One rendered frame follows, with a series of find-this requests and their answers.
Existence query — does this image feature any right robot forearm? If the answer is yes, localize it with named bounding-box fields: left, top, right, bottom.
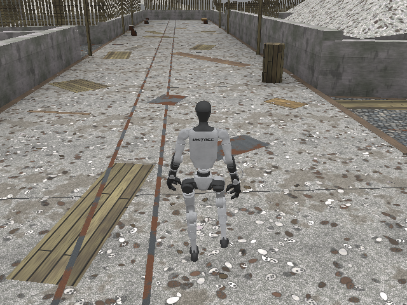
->
left=227, top=155, right=240, bottom=185

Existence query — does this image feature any robot right thigh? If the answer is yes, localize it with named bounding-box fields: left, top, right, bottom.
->
left=212, top=176, right=225, bottom=208

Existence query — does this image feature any left robot forearm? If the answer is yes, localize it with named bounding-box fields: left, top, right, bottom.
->
left=168, top=153, right=180, bottom=179

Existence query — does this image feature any left robot hand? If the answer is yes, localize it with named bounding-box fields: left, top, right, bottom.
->
left=167, top=177, right=181, bottom=191

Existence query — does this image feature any robot torso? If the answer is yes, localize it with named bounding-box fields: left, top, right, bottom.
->
left=189, top=125, right=218, bottom=191

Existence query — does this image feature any right robot hand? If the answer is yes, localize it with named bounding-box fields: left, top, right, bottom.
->
left=226, top=183, right=241, bottom=200

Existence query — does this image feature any robot right upper arm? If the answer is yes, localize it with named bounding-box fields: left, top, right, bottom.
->
left=217, top=128, right=233, bottom=165

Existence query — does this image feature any robot left upper arm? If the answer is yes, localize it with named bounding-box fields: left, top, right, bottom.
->
left=173, top=128, right=190, bottom=163

